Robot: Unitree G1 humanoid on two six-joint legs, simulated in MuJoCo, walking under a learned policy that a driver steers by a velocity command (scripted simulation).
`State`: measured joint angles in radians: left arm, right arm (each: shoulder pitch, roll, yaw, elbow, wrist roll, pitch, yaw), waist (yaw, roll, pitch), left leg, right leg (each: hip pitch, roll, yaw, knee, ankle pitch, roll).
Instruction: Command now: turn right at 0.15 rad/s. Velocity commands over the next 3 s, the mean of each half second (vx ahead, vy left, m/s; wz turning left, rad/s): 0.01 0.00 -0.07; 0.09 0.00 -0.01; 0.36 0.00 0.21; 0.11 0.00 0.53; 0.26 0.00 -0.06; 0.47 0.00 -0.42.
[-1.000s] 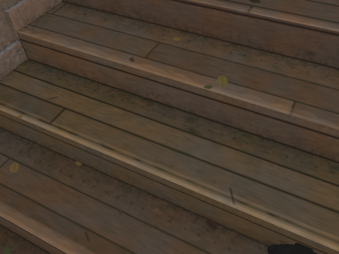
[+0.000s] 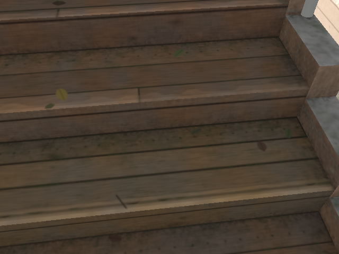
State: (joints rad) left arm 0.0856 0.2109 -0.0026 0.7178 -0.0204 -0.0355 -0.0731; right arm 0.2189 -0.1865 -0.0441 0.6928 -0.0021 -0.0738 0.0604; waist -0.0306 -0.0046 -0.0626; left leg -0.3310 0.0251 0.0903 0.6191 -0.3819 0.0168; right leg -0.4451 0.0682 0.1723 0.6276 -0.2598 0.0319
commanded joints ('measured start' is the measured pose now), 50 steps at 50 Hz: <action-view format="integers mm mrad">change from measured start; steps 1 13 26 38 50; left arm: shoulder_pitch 74 75 168 152 -2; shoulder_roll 97 58 97 54 10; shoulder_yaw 44 49 64 44 56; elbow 0 46 82 114 91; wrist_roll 5 6 24 6 78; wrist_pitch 27 3 22 0 7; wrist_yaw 20 46 40 19 55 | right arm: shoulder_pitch -222 -120 1 57 250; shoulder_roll -39 -4 -89 -48 -150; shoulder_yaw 3 7 -34 -4 -35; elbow -115 2 98 175 284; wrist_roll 21 -12 -39 0 -47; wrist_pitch -50 -20 -1 2 -7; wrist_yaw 56 70 45 25 -69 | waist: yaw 119 61 32 58 -67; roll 61 57 89 15 168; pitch -27 -2 47 -21 193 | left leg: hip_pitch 25 192 180 196 315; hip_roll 137 118 137 32 453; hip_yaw -190 -121 -175 -18 -575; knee -177 -176 -274 -91 -488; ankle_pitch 230 206 -144 515 -284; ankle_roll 57 44 116 18 382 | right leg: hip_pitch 64 -3 -13 170 -332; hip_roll -48 -50 -18 -74 -85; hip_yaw -41 -35 -76 -88 -113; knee -61 -180 -140 -123 319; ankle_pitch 34 109 -93 394 -104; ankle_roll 24 14 -16 -71 -160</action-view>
